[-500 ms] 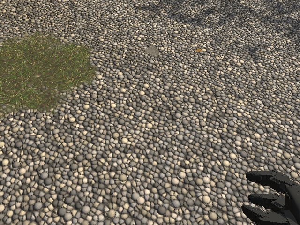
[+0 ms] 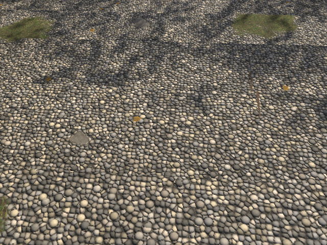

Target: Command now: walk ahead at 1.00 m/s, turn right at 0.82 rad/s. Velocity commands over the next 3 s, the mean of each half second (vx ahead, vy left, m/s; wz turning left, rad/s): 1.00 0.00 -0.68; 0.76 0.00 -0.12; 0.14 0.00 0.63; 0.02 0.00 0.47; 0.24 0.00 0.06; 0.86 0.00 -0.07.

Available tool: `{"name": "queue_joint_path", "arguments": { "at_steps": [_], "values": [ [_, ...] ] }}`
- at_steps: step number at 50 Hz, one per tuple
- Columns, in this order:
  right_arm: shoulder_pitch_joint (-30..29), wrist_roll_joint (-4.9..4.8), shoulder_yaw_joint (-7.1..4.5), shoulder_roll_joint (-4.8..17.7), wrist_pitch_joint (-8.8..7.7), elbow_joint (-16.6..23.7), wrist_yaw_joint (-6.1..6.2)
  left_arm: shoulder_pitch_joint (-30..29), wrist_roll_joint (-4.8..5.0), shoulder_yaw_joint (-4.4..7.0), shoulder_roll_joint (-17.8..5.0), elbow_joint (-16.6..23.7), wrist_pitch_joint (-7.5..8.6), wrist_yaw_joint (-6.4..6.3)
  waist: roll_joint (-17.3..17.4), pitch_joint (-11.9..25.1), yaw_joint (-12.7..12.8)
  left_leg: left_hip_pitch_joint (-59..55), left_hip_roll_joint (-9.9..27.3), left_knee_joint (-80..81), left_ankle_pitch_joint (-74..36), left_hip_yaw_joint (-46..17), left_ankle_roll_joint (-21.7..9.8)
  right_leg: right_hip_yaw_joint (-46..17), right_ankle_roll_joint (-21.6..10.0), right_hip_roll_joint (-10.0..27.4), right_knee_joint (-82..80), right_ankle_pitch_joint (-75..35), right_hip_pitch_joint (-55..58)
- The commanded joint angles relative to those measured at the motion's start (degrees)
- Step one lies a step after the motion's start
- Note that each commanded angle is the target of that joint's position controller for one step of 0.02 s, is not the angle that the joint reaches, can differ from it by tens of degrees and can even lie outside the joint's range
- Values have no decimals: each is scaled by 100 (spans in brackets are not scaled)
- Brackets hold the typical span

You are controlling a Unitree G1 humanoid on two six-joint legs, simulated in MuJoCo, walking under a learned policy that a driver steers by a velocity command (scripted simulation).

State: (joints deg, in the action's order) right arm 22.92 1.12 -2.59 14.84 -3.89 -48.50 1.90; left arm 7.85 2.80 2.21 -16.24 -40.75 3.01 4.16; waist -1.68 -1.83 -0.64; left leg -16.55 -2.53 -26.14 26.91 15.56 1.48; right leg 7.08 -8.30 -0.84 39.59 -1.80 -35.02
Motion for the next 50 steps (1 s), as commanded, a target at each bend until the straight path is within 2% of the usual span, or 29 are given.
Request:
{"name": "queue_joint_path", "arguments": {
  "at_steps": [1, 2, 3, 4, 5, 6, 9, 12, 14, 18, 20, 21, 22, 23, 24, 25, 26, 27, 29, 32, 36, 38, 39, 41, 44, 46, 48, 49, 50],
  "values": [
    [-1393, 2, -42, 312, -245, 897, -189, 3237, -61, 499, -1274, -705, -271, -193, -1418, 451, 1522, 4444, -55, -6210, -526, -612, -117, -1038, -659, 44, 184, 289, 4845],
    [-640, -277, 176, -197, -484, 1381, -300, 2424, -305, 361, -1124, -261, -84, -176, -2339, 1195, 451, 6426, -541, -7569, 864, -1915, -111, -4540, -1894, 1024, -1056, 2630, 5587],
    [-1133, -312, 129, 474, -682, 1509, -356, 2305, -313, 341, -808, -38, 16, -171, -1036, 1287, 799, 6522, -286, -7054, 154, -2462, -538, -5643, -1728, 1328, -2378, 3904, 5368],
    [-1600, -361, 58, 641, -738, 1648, -352, 2139, -315, 308, -669, -20, 131, -135, 100, 670, 570, 6396, -47, -6242, -334, -2451, -745, -5604, -1369, 1263, -2791, 4216, 4541],
    [-1491, -279, 69, 556, -726, 1608, -314, 1673, -292, 320, -704, 96, 228, -98, 757, 298, 115, 6093, 168, -5637, -666, -2523, -695, -5436, -1332, 1209, -2800, 3949, 3613],
    [-1424, -136, 62, 553, -660, 1543, -268, 1273, -288, 329, -736, 225, 284, -119, 886, 113, -99, 5720, 307, -5246, -816, -2600, -550, -5100, -1337, 943, -2724, 3346, 2872],
    [-1419, -47, -20, 698, -437, 1524, -139, 1046, -189, 264, -564, 341, 264, -276, 689, -191, -280, 5200, 608, -4005, -929, -2435, -102, -3814, -1197, 365, -2749, 1908, 1773],
    [-2541, 54, 125, 231, -369, 1961, -117, 1254, -87, 244, -480, 220, 193, -490, 290, -470, 190, 4567, 453, -2008, -2360, -1918, 199, -2801, -884, -176, -2667, 1026, 926],
    [-2855, -8, 147, 78, -376, 2076, -172, 1542, -90, 265, -491, 67, 128, -508, -72, -271, 575, 3766, 266, -1108, -3608, -1640, 257, -2574, -615, -203, -2628, 1125, 694],
    [-3205, -210, -73, 493, -470, 2262, -241, 2064, -26, 281, -439, -281, 71, -524, -312, -263, 852, 4061, 262, -54, -3656, -1838, 80, -2985, -458, 256, -2216, 783, 2335],
    [-2536, -260, -279, 832, -531, 2121, -273, 1982, -113, 354, -616, -341, -8, -551, -516, 95, 416, 3775, 163, 21, -3074, -1738, -211, -2883, -290, 496, -1507, -1198, 3282],
    [-1565, -295, -421, 1049, -529, 1970, -242, 1657, -261, 381, -795, -233, -38, -510, -672, 734, -198, 2670, 197, -373, -2901, -1656, -382, -2717, -150, 446, -578, -2429, 3204],
    [46, -320, -449, 1196, -452, 1701, -192, 1177, -443, 295, -695, 7, -48, -458, -477, 1740, -1055, 729, 873, -992, -2100, -2339, -623, -2510, 13, 370, 1271, -2079, 2195],
    [535, -197, -536, 1704, -438, 1377, -304, 2583, -180, 82, 130, -10, 23, -399, 2379, 2892, -356, -1390, 2200, -95, 285, -5600, -1789, -1935, 458, -614, 3819, 1930, 211],
    [770, -236, -434, 1165, -453, 1255, -386, 2545, 24, -2, -63, -149, 57, -411, 2639, 2681, -548, -1382, 2397, 828, 1800, -7047, -1786, -1917, 416, -392, 4472, 2832, -763],
    [405, -227, -346, 733, -379, 1273, -325, 1562, 45, 86, -443, 8, 85, -417, 1626, 1556, -733, -636, 2173, 908, 1550, -6170, -1526, -1758, 335, -83, 4546, 2484, -1224],
    [224, -136, -317, 727, -309, 1221, -317, 740, -73, 72, -513, 209, 141, -420, 393, 929, -759, 292, 1876, 938, 488, -5264, -1345, -1603, 295, 70, 4301, 2231, -1025],
    [74, -43, -313, 783, -300, 1115, -347, 308, -156, 73, -449, 407, 221, -422, 109, 394, -604, 1027, 1665, 975, -287, -4732, -1382, -1573, 291, 163, 3909, 2078, -1007],
    [-179, -16, -158, 339, -345, 966, -415, 372, -133, 82, -292, 442, 220, -368, 444, 214, -169, 1708, 1306, 1196, -862, -3960, -1354, -1590, 210, 499, 3109, 1809, -565],
    [-184, -234, -135, 414, -370, 759, -422, 274, -141, 39, -222, 470, 158, -354, 505, -212, 63, 2235, 1369, 1567, -1362, -3676, -1518, -1453, 291, 863, 2008, 1714, -714],
    [297, -182, -232, 884, -358, 434, -314, -367, -264, 1, -187, 659, 290, -188, 416, -294, -134, 2306, 1326, 1546, -2827, -2915, -1470, -1257, 468, 865, 994, -330, -687],
    [709, -270, -126, 595, -339, 270, -193, -798, -297, 81, -347, 689, 415, -59, 285, -448, -245, 1885, 1057, 1016, -3559, -2495, -1171, -1107, 288, 759, 333, -1284, -1134],
    [910, -349, -56, 430, -259, 110, -88, -1200, -434, 45, -293, 799, 557, 39, 168, -506, -370, 2106, 880, 858, -3259, -2278, -949, -940, 149, 588, -411, -2317, -738],
    [1145, -211, -9, 469, -71, 32, -28, -1610, -511, -44, 132, 830, 630, 189, 153, -356, -664, 3032, 649, 643, -2567, -1965, -802, -501, 173, 130, -867, -3523, 789],
    [1332, -221, 39, 387, 53, -140, -33, -1839, -350, -28, 120, 877, 536, 226, 431, -436, -650, 2370, 692, -325, -2622, -1966, -687, -586, 282, 2, -1389, -3079, 723],
    [1356, -299, 13, 474, 113, -263, 24, -1294, -374, 70, -133, 642, 536, 130, 603, -320, -401, 1707, 665, -1518, -3406, -2073, -515, -657, 389, -15, -1870, -3049, 922],
    [847, -266, -7, 593, 204, -269, 73, 685, -380, 177, -308, -87, 534, 34, 599, 445, 600, 1880, 459, -4096, -3468, -1931, -311, -828, 409, 482, -2846, -4510, 2619],
    [651, -211, 29, 314, 191, -264, 7, 1957, -452, 220, -509, -565, 522, 17, -186, 984, 1088, 3333, -103, -6199, -625, -1806, 35, -1182, 204, 1112, -2615, -5846, 4716],
    [775, -106, 59, -2, 105, -213, 41, 2410, -622, 153, -933, -703, 500, -17, -1384, 1497, 1016, 5240, -596, -8155, 3710, -2350, 97, -1474, 270, 1799, -225, -9552, 6348]
  ]
}}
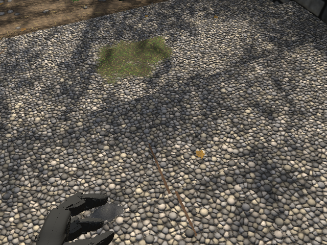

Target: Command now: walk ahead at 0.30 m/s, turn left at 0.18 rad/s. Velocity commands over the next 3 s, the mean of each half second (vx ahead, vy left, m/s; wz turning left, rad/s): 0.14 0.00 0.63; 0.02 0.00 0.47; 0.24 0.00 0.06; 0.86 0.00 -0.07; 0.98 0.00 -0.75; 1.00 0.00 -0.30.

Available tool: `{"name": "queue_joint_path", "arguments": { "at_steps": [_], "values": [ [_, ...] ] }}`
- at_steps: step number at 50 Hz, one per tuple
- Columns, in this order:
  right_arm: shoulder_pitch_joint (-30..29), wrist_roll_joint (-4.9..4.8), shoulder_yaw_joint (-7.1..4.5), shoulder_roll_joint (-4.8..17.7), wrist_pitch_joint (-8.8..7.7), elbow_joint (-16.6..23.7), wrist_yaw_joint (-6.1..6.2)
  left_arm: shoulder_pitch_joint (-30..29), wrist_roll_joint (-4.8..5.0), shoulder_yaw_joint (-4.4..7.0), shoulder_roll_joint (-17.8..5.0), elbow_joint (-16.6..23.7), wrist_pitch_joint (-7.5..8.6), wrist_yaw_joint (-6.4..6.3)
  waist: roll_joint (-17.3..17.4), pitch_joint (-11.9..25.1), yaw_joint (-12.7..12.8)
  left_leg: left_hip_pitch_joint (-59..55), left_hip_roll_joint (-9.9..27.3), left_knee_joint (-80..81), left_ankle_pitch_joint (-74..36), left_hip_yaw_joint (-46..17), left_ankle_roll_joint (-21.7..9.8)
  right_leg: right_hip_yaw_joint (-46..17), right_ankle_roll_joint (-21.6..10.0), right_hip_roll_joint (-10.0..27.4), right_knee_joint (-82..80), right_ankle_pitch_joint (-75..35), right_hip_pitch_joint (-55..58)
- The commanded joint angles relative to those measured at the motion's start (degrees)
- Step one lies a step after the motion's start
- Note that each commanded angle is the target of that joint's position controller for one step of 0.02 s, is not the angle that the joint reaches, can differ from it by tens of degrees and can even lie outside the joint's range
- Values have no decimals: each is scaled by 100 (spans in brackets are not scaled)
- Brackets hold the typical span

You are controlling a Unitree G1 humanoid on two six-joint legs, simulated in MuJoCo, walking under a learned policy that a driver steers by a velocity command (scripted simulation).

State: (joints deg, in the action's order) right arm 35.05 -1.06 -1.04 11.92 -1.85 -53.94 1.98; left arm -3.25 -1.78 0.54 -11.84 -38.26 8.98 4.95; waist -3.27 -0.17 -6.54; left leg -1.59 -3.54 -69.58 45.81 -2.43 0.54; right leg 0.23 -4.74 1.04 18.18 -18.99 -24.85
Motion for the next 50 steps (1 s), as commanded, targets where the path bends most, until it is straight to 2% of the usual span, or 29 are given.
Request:
{"name": "queue_joint_path", "arguments": {
  "at_steps": [1, 2, 3, 4, 5, 6, 7, 8, 10, 13, 16, 19, 20, 21, 22, 23, 24, 25, 26, 28, 33, 39, 42, 43, 44, 45, 46, 47, 50],
  "values": [
    [1074, -239, -30, 342, -161, 288, -135, 3471, -94, 350, -1366, -935, -131, -113, -1774, 2844, 1038, 4953, -401, -4453, 730, -1804, 376, -2165, -1484, 2912, 3132, -8641, 7063],
    [698, -284, 14, 541, -158, 500, -153, 2870, -5, 372, -1207, -865, -270, -86, -852, 3426, 1033, 5139, 257, -3797, 38, -1615, 452, -2556, -1909, 2915, 2363, -5807, 6630],
    [88, -307, -31, 734, -56, 620, -123, 2290, 39, 292, -847, -725, -359, -134, -13, 3031, 869, 4953, 775, -2946, -522, -1260, 423, -2524, -1870, 2725, 1689, -2531, 5416],
    [-503, -197, -182, 1008, 59, 728, -18, 1278, 95, 255, -822, -348, -403, -234, 899, 2234, 550, 4407, 931, -2427, -1406, -693, 399, -2550, -1836, 2609, 839, -825, 3461],
    [-795, -93, -267, 1059, 226, 753, 53, 1132, 75, 292, -956, -365, -421, -349, 792, 1516, 493, 4191, 917, -2588, -1818, -544, 424, -2567, -1887, 2830, 517, -896, 2106],
    [-810, -38, -285, 881, 377, 776, 79, 1142, 20, 309, -1054, -499, -427, -410, 638, 934, 310, 3770, 1005, -2140, -1987, -441, 415, -1913, -1673, 2551, 188, -1112, 999],
    [-857, -39, -289, 679, 389, 941, 82, 935, -5, 299, -1039, -518, -474, -437, 129, 466, 113, 3528, 1053, -1136, -2260, -437, 487, -1072, -1357, 2035, 72, -992, 320],
    [-1021, -38, -271, 537, 315, 1055, 85, 863, -18, 310, -1030, -549, -483, -490, -120, 334, 100, 3409, 1053, -261, -2682, -327, 512, -508, -1125, 1723, -10, -960, 95],
    [-1438, -57, -302, 514, 188, 1238, -19, 934, -49, 326, -1027, -540, -503, -631, -344, 637, 252, 3111, 977, 992, -3826, -142, 450, 35, -894, 1464, 60, -1096, 446],
    [-1819, -8, -290, 457, 226, 1445, -224, 782, 132, 362, -1046, -455, -621, -753, -302, 865, 355, 2795, 884, 2080, -4704, 54, 230, 511, -704, 1488, 169, -388, 967],
    [-2233, 66, -422, 745, 417, 1747, -348, 861, 292, 461, -1176, -473, -723, -720, -170, 522, 439, 2700, 804, 2534, -4250, 236, -65, 710, -467, 1632, 343, 657, 1134],
    [-2184, 44, -542, 874, 516, 1934, -397, 943, 392, 559, -1233, -518, -837, -639, -17, 193, 400, 2500, 596, 3207, -3712, 547, -455, 894, -163, 1680, 1075, 1026, 1281],
    [-1845, 83, -637, 1041, 501, 1888, -354, 1146, 370, 571, -1161, -576, -870, -608, 331, 289, 308, 1910, 445, 3620, -4157, 442, -682, 1102, 90, 1408, 1893, 1078, 1121],
    [-1517, 138, -888, 1896, 482, 1952, -233, 1466, 220, 578, -1115, -466, -890, -567, 1927, 365, 357, 973, 1193, 4127, -7154, -1227, -1285, 1446, 645, 603, 3833, 2628, 29],
    [-1476, 244, -908, 2294, 423, 2138, -248, 1345, 47, 477, -959, -124, -915, -512, 2514, 1103, 498, -117, 2149, 4555, -6814, -3569, -2425, 520, 914, -432, 5506, 5958, -1591],
    [-1527, 261, -841, 2057, 338, 2240, -321, 969, 136, 491, -1053, -134, -903, -480, 1552, 1516, 232, -86, 2193, 4913, -5593, -3678, -2354, -563, 739, -374, 5918, 5784, -1846],
    [-1849, 186, -780, 1883, 269, 2313, -317, 688, 237, 502, -1063, -58, -904, -503, 1084, 1140, 348, 303, 1980, 4983, -5000, -3265, -2026, -691, 589, -313, 5826, 5241, -1937],
    [-2153, 24, -735, 1688, 283, 2365, -272, 693, 182, 528, -1070, -124, -921, -563, 641, 794, 538, 715, 1705, 5002, -4554, -2844, -1674, -750, 567, -211, 5469, 4735, -1943],
    [-2425, -65, -703, 1582, 341, 2455, -195, 677, 113, 560, -1148, -125, -938, -622, 720, 700, 658, 1050, 1515, 5003, -4272, -2559, -1451, -785, 576, -121, 5018, 4358, -1777],
    [-2558, 7, -670, 1493, 440, 2574, -76, 625, 101, 572, -1075, -152, -938, -604, 867, 777, 749, 1393, 1131, 4994, -4193, -2272, -1234, -714, 653, -273, 4446, 3934, -1259],
    [-2294, 96, -625, 1441, 456, 2482, 62, 580, 159, 483, -827, -284, -977, -551, 1017, 976, 584, 1435, 1089, 4862, -4253, -2083, -1202, -667, 868, -248, 3373, 3672, -647],
    [-2388, 168, -498, 1291, 499, 2453, -55, 564, 169, 464, -900, -225, -927, -464, 1280, 700, 439, 1690, 1141, 4765, -3750, -2433, -1273, -517, 743, -123, 2531, 3961, 29],
    [-2556, 100, -409, 1138, 497, 2410, -79, 932, 140, 443, -813, -299, -833, -365, 1266, 634, 673, 1790, 962, 4509, -3885, -2432, -1066, -341, 538, -127, 1166, 3347, 867],
    [-2432, 82, -379, 1050, 476, 2341, -77, 1055, 60, 440, -824, -324, -807, -343, 1119, 604, 726, 1929, 789, 4380, -3689, -2309, -839, -397, 436, 5, 572, 2713, 1311],
    [-2196, 137, -354, 922, 443, 2308, -70, 1144, -54, 479, -1129, -285, -791, -360, 429, 590, 593, 2160, 338, 3687, -3074, -1863, -475, -1088, 191, 736, 329, 2031, 1605],
    [-1888, 142, -340, 849, 398, 2367, -90, 885, -98, 482, -1364, -341, -808, -372, -803, 416, 148, 2291, -245, 3430, -2149, -1035, -181, -1862, -438, 1322, 145, 1527, 1250],
    [-2065, 203, -375, 1058, 361, 2359, -65, 724, -82, 402, -1051, -279, -793, -394, -933, 339, 306, 2078, -9, 3423, -2106, -931, 1, -2197, -755, 1543, -49, 1848, 924],
    [-2246, 185, -419, 1160, 355, 2308, -60, 606, -7, 370, -942, -252, -781, -412, -716, 258, 383, 1990, 75, 3530, -2480, -881, 46, -1928, -617, 1288, 35, 2107, 1041],
    [-2507, 214, -345, 866, 423, 2278, -94, 840, 129, 376, -1090, -351, -769, -447, -577, 244, 541, 1591, 222, 4062, -3495, -808, 68, -1459, -198, 843, 218, 2424, 1215]
  ]
}}
Over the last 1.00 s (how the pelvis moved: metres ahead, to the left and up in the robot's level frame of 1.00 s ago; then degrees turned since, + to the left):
0.89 -0.19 -0.09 -23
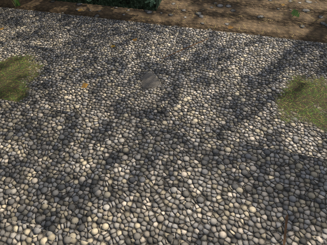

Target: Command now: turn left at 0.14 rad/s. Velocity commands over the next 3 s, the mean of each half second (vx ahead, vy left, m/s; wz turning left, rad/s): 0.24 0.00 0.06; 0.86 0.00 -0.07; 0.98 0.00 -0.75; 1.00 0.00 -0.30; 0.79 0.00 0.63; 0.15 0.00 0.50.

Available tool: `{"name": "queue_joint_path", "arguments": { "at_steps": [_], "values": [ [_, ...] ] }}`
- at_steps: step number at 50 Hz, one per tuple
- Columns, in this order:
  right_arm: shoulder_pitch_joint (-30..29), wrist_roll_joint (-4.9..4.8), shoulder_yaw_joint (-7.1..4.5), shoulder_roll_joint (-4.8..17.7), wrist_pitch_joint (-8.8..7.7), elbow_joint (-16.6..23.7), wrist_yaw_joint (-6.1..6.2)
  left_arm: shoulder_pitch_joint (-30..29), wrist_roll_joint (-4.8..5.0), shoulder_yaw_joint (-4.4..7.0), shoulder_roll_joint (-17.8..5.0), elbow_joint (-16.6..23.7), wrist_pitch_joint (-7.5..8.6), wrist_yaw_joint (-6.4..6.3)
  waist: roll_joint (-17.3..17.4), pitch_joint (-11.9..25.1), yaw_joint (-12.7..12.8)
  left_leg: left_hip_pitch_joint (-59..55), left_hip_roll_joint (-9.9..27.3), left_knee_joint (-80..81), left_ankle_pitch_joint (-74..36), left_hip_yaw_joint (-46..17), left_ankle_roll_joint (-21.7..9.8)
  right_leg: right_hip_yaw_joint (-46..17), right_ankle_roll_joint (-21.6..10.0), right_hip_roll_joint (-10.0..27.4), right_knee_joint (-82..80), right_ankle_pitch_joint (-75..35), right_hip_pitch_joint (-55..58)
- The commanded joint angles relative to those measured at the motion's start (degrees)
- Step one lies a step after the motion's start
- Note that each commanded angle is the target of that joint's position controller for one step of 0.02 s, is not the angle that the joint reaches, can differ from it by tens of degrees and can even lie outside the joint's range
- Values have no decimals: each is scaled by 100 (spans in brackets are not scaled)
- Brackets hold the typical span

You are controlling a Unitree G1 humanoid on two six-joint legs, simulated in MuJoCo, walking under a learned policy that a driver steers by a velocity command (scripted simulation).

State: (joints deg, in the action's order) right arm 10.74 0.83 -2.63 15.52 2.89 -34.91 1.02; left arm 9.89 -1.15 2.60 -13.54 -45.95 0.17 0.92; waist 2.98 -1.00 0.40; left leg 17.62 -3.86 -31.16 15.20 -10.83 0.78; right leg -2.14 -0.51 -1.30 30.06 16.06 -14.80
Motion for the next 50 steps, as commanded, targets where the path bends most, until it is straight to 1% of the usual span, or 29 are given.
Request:
{"name": "queue_joint_path", "arguments": {
  "at_steps": [1, 8, 11, 12, 13, 15, 16, 17, 20, 22, 24, 26, 27, 28, 29, 30, 31, 32, 33, 35, 38, 39, 40, 41, 42, 43, 44, 47, 50],
  "values": [
    [-35, 11, -164, 453, -39, 351, -22, -389, 48, 146, -871, 398, 114, -34, -1125, 350, -145, -536, 288, 266, -686, 50, 21, -1094, -530, 951, -909, -1059, 174],
    [138, 1, -206, 549, -106, 61, -10, -236, 66, 77, -761, 387, 65, -10, -385, 289, -1, -564, 379, 363, -1255, -52, 3, -605, -355, 606, -622, -1050, 402],
    [178, -18, -212, 558, -133, -28, 18, -214, 83, 54, -718, 343, 44, -10, -248, 302, 35, -593, 401, 405, -1435, -92, 12, -490, -329, 518, -523, -1184, 513],
    [312, -18, -193, 489, -125, -109, 36, -66, 71, 52, -709, 268, 24, -17, -330, 518, 56, -658, 247, 322, -613, 95, -3, -462, -367, 457, -653, -158, 607],
    [373, -89, -225, 556, -137, -134, 31, 115, 152, 140, -960, 204, -11, -21, -558, 397, 142, -268, -14, -70, 820, 433, -71, -706, -570, 527, -863, 1487, 656],
    [-113, -262, -212, 552, -288, 128, -3, 544, 262, 273, -1434, 68, 10, -62, -1174, -567, 346, 1350, 151, -969, 1268, 850, -193, -2514, -1299, 1747, -1929, 3777, 689],
    [-518, -335, -197, 575, -418, 279, -6, 629, 238, 303, -1482, 51, 74, -108, -1178, -1010, 487, 1988, 487, -1479, 1138, 733, -222, -3113, -1540, 2198, -2174, 3605, 603],
    [-675, -335, -205, 596, -536, 347, -20, 736, 198, 292, -1419, 26, 162, -139, -1067, -1103, 549, 2552, 702, -1914, 1121, 563, -248, -3259, -1623, 2341, -2205, 3110, 880],
    [-438, -261, -182, 563, -770, 279, -146, 667, 238, 242, -1197, 76, 247, -123, -991, -520, 447, 2682, 988, -1632, 705, 645, -246, -2305, -1329, 1944, -1992, 1937, 1504],
    [-398, -220, -116, 403, -816, 253, -232, 470, 286, 265, -1301, 144, 233, -78, -1146, -266, 372, 1447, 789, -896, 323, 1067, -158, -1395, -1122, 1466, -1960, 1330, 791],
    [-88, -230, -108, 395, -803, 141, -275, 358, 318, 266, -1361, 171, 237, -36, -1134, -191, 135, 160, 549, -464, -331, 1433, -94, -906, -1051, 1277, -1848, 1127, -66],
    [715, -248, -200, 523, -747, -118, -225, 376, 305, 206, -1214, 142, 300, 10, -891, -111, -315, -1036, 346, -489, -226, 1713, -137, -616, -947, 1179, -1276, 989, -783],
    [1549, -287, -312, 704, -725, -327, -167, 275, 225, 110, -992, 170, 351, 33, -643, 119, -800, -1974, 285, -491, 3, 1694, -265, -385, -800, 985, -266, 207, -1245],
    [2661, -216, -466, 1201, -733, -528, -103, 3, 100, -13, -597, 331, 424, 43, 616, 476, -1373, -2883, 1176, 83, 1061, 301, -606, 154, -410, 516, 2305, -182, -2114],
    [2764, -68, -426, 1574, -827, -374, -174, 288, 246, -107, -209, 675, 578, -11, 1960, 971, -986, -3211, 2344, 1633, 3387, -3254, -1387, -440, -370, -266, 4134, 1551, -3259],
    [2036, -87, -311, 1218, -889, -213, -215, 153, 528, 44, -840, 706, 665, 1, 982, 443, -708, -2795, 2700, 2135, 4086, -3883, -1522, -709, -492, 63, 4707, 1007, -3998],
    [1674, -119, -227, 1014, -929, -147, -231, -67, 525, 89, -1042, 750, 694, 23, 561, 6, -559, -2373, 2591, 1974, 3346, -3085, -1447, -551, -593, 391, 4579, 496, -4143],
    [1441, -119, -180, 902, -921, -143, -241, 18, 360, 74, -975, 684, 682, 12, 249, -40, -401, -1996, 2294, 1844, 2520, -2254, -1370, -412, -568, 658, 4236, 68, -3821],
    [1202, -84, -153, 866, -907, -151, -249, 105, 202, 108, -957, 620, 656, -9, 252, -136, -234, -1520, 1962, 1856, 1860, -1579, -1243, -419, -513, 836, 3714, -298, -3427],
    [1056, -88, -84, 669, -944, -194, -221, 102, 251, 112, -867, 575, 533, 9, 415, -323, -98, -1062, 1671, 2102, 1217, -913, -1169, -370, -366, 955, 3098, -819, -3048],
    [1487, -165, -134, 696, -970, -476, -146, -382, 189, 68, -654, 746, 480, 43, 8, -412, -199, -1215, 1527, 2361, 162, -270, -1279, -166, -149, 782, 2163, -1558, -3136],
    [1669, -87, -165, 793, -1007, -541, -132, -422, 174, 101, -701, 705, 514, 105, -77, -269, -221, -1360, 1592, 2155, -342, -112, -1285, -145, -126, 752, 2248, -2066, -3089],
    [1755, -78, -136, 725, -1022, -579, -132, -508, 245, 176, -868, 712, 513, 165, -143, -291, -192, -1452, 1460, 2100, -508, 81, -1235, -181, -154, 701, 1847, -2424, -3218],
    [2009, -154, -140, 671, -1017, -754, -56, -793, 283, 197, -845, 811, 558, 222, 19, -360, -236, -1828, 1601, 1969, -654, 31, -1123, -394, -207, 755, 1571, -2718, -3537],
    [1922, -223, -110, 622, -973, -810, 35, -897, 226, 161, -764, 863, 587, 305, -18, -492, -166, -1480, 1321, 1988, -541, 449, -1010, -227, -214, 677, 808, -3358, -3218],
    [2056, -259, -84, 550, -941, -881, 86, -1169, 170, 108, -564, 904, 616, 373, -16, -555, -317, -1171, 1263, 1958, -458, 649, -963, -12, -227, 543, 576, -3939, -2715],
    [2088, -245, -82, 553, -935, -956, 131, -1235, 192, 91, -458, 913, 625, 437, 35, -583, -328, -1011, 1237, 1924, -337, 894, -915, 60, -274, 483, 437, -4344, -2412],
    [2263, -139, -93, 534, -962, -1074, 129, -1593, 333, 97, -479, 1032, 580, 533, -123, -885, -508, -1450, 1440, 1576, -296, 1231, -825, -43, -420, 339, 326, -4173, -2738],
    [2722, -182, -84, 451, -824, -1353, 167, -2137, 347, 34, -325, 1354, 688, 694, -201, -1204, -801, -2346, 1536, 1075, -1005, 1466, -570, 127, -582, 128, -189, -4013, -3372]
  ]
}}
Over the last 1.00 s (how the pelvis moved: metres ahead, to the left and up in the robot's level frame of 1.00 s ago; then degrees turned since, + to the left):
0.27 0.02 -0.01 33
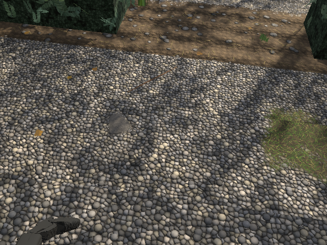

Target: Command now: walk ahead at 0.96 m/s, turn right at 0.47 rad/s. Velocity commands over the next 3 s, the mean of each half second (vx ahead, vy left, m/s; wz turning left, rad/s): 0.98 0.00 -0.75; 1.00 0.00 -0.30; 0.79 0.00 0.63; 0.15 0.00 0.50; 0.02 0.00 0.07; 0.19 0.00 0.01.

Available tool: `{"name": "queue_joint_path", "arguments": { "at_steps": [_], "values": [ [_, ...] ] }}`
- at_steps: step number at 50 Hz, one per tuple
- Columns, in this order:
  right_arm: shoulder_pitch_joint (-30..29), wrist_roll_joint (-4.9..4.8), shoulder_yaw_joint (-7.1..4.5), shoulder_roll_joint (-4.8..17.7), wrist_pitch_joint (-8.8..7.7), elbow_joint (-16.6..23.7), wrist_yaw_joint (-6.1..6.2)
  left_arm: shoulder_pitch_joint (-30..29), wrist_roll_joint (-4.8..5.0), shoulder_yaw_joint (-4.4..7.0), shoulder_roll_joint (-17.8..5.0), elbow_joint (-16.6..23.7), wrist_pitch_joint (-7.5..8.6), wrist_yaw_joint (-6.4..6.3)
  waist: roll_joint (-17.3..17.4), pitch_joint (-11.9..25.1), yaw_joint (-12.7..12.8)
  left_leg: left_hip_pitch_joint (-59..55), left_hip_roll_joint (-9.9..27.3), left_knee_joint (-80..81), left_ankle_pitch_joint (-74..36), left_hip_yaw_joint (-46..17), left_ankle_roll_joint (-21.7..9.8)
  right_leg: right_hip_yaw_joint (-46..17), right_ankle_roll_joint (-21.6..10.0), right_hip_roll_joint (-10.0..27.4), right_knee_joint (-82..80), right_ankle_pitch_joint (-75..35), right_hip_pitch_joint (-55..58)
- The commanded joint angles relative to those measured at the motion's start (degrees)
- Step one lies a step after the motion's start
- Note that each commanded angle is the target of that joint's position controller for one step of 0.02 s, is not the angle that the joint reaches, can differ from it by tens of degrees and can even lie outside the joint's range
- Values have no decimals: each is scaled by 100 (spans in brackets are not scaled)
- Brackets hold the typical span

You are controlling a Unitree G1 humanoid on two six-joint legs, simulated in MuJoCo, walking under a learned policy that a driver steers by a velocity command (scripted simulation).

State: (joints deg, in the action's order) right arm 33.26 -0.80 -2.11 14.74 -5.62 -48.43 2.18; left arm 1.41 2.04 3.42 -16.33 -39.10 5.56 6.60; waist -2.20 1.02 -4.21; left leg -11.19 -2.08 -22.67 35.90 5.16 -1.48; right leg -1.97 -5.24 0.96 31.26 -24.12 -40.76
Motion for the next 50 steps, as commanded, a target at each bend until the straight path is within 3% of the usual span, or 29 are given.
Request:
{"name": "queue_joint_path", "arguments": {
  "at_steps": [1, 4, 6, 7, 8, 9, 10, 11, 12, 13, 16, 17, 20, 21, 23, 24, 25, 27, 28, 32, 35, 38, 42, 44, 46, 47, 48, 49, 50],
  "values": [
    [517, -28, -113, 505, 70, -75, 90, -1401, -2, -55, -25, 747, 203, 160, 328, -1420, -365, 289, 1366, -2, -3591, 5, -255, 293, -132, -119, -441, 63, -848],
    [377, -39, -128, 922, 181, -45, 198, -453, -141, 28, -195, 442, 238, 107, 846, -675, 74, 253, 1326, -1656, -7168, 366, 176, 997, -243, -631, -427, 203, 992],
    [-410, 188, -74, 974, 199, 59, 152, 2409, 2, 308, -738, -437, 45, -77, 986, 280, 1495, 1562, 1339, -4726, -8431, 194, 127, 571, -612, -190, -242, 215, 4050],
    [-1258, 180, -134, 835, 52, 187, 59, 3738, -76, 339, -887, -947, -36, -230, -396, 157, 2173, 3391, 217, -8170, -3184, 427, 319, -138, -1059, 361, -1104, -542, 5714],
    [-584, 195, 137, 180, -240, 649, -67, 3684, -341, 372, -1452, -897, -38, -340, -2391, 1283, 1311, 6300, 0, -9589, 615, -917, 411, -1479, -1465, 915, 1432, -2448, 8732],
    [-647, -27, 121, 744, -400, 980, -123, 3766, -270, 425, -1413, -801, -106, -389, -898, 2643, 1529, 6890, 233, -9023, 458, -1758, 510, -2657, -2241, 1324, 990, -668, 9581],
    [-1192, -250, 101, 940, -508, 1285, -107, 3627, -206, 448, -1356, -720, -99, -471, -16, 2700, 1538, 7204, 258, -8344, -15, -1723, 614, -3730, -2617, 1520, -188, 1877, 9167],
    [-1674, -85, 100, 835, -537, 1350, -22, 2683, -101, 349, -984, -614, -115, -484, 1334, 1520, 1005, 6905, 477, -7404, -646, -1286, 355, -3747, -2183, 1225, -1158, 3004, 7364],
    [-1427, -121, 109, 797, -509, 1305, -25, 2214, -211, 369, -1166, -411, -49, -506, 989, 874, 550, 6992, 564, -7398, -677, -1430, 384, -4538, -2500, 1645, -1338, 3490, 6281],
    [-1488, -24, 57, 894, -476, 1184, -47, 1927, -275, 258, -800, -301, 58, -511, 1415, 296, 309, 6606, 779, -6699, -1083, -1731, 329, -4550, -2289, 1566, -1426, 3179, 4924],
    [-2092, 242, 58, 676, -378, 1542, -95, 769, -39, 108, -483, -126, -13, -762, 593, -1227, -256, 3914, 1096, -2985, -2127, -1214, 604, -2180, -1350, 26, -1800, 2651, 273],
    [-2094, 336, 122, 410, -389, 1472, -174, 1014, -37, 165, -565, -239, -40, -853, 385, -935, -126, 2508, 749, -2252, -3410, -776, 567, -1634, -1162, -467, -1572, 2816, -362],
    [-1554, 42, -96, 521, -259, 1425, -118, 1697, 32, 283, -786, -432, -71, -857, -44, -97, -157, 775, 135, -2020, -4270, -667, 727, -1879, -914, -443, -981, 2830, 92],
    [-1147, -31, -197, 647, -213, 1361, -43, 1644, 22, 262, -761, -365, -98, -832, -3, 109, -472, 332, 33, -1807, -3573, -707, 668, -1739, -660, -571, -249, 2452, 396],
    [1826, -162, -540, 1346, -264, 616, -12, 296, -302, 173, -591, 225, -34, -730, 497, 1373, -2212, -1569, 357, -2009, -3154, -1062, 566, -1411, 142, -961, 3516, 2079, 375],
    [1330, 16, -494, 1716, -320, 622, -135, 1836, -184, -23, 443, 186, -23, -708, 3135, 1526, -952, -1294, 1870, -995, -1829, -3791, -484, -1425, 215, -1469, 6222, 6042, 3],
    [501, 42, -436, 1566, -339, 671, -268, 2785, 280, -135, 585, 107, -30, -666, 3794, 825, -115, -649, 2531, 700, 209, -6354, -1130, -1226, 24, -937, 6590, 5699, -1151],
    [-873, 0, -305, 672, -280, 920, -319, 1328, 181, -57, 32, 247, -189, -627, 610, -1022, -25, 1623, 2100, 726, 869, -5382, -1115, -771, -208, -270, 5776, 4614, -1152],
    [-1170, 27, -266, 655, -327, 875, -384, 1135, 71, -66, 121, 366, -263, -637, 306, -1064, 200, 2473, 1997, 523, 97, -4841, -1194, -862, -286, -158, 5493, 4508, -647],
    [-1238, -129, -205, 666, -319, 458, -422, 657, -42, -65, -26, 768, -359, -491, 507, -898, 467, 3045, 1653, 608, -1254, -2982, -1090, -944, -265, 288, 3119, 4109, -138],
    [-806, 50, -312, 1050, -303, 284, -342, 602, -123, -28, -145, 685, -231, -367, 117, -483, 380, 2576, 1723, 267, -1992, -2411, -1244, -437, -97, 229, 3178, 2784, -183],
    [-98, -56, -130, 472, -223, 47, -103, -754, -275, -100, -70, 974, 36, -109, 188, -807, -188, 2131, 1166, 30, -1302, -1505, -615, -68, -236, 328, 805, 250, -340],
    [-240, -114, -208, 820, -81, 5, -121, -576, -32, -5, -280, 760, 14, -113, 731, -786, 35, 2815, 1050, -48, -1683, -903, -417, 234, -48, 26, 269, 64, 1968],
    [-79, -140, -200, 810, 56, -157, -116, 291, -108, 125, -556, 376, 53, -215, 576, -533, 417, 1731, 907, -1505, -3361, -746, -285, 387, -50, -26, -302, 414, 2335],
    [-590, -112, -255, 1007, 168, -207, -118, 2616, -187, 319, -740, -368, 0, -332, 818, 174, 1705, 2293, 864, -4667, -5096, -579, -58, 270, -292, 382, -970, 105, 4456],
    [-907, -68, -238, 668, 75, -54, -105, 3405, -303, 309, -838, -728, -66, -359, -300, 253, 1995, 4135, 150, -7605, -1235, -638, 122, -441, -635, 946, -724, 193, 5894],
    [-173, -27, -28, -96, -155, 240, -184, 3239, -427, 169, -928, -724, -69, -362, -1761, 954, 1134, 5813, 123, -8313, 416, -1777, -259, -523, -225, 1078, 1536, -1603, 7128],
    [315, -228, 7, 120, -335, 212, -234, 3334, -362, 279, -972, -586, -201, -421, -2081, 1852, 1172, 6246, 210, -8123, 162, -2183, -298, -1270, -710, 1474, 1473, -1284, 7546],
    [-132, -485, -19, 291, -436, 578, -231, 3076, -322, 472, -1394, -674, -214, -439, -1494, 2044, 993, 6773, 313, -7165, -910, -1701, -128, -2922, -1615, 2239, -441, 2993, 7043]
  ]
}}
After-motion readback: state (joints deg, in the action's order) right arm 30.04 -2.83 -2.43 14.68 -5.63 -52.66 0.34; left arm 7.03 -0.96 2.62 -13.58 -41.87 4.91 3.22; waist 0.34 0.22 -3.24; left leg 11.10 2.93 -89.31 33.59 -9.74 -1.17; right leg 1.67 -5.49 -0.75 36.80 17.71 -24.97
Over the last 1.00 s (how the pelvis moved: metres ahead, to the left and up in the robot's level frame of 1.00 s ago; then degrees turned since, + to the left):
0.41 0.09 -0.04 -3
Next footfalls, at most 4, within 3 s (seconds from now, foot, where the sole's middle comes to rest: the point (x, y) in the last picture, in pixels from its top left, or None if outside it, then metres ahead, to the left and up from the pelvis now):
0.14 right None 0.31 -0.09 -0.87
0.46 left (143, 208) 0.72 0.04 -0.87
0.94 right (231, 178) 0.94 -0.45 -1.02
1.32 left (220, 120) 1.38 -0.47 -1.02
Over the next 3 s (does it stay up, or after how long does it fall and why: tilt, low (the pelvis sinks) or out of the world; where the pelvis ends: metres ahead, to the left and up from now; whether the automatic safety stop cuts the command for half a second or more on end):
stays up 1.66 -0.61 -0.38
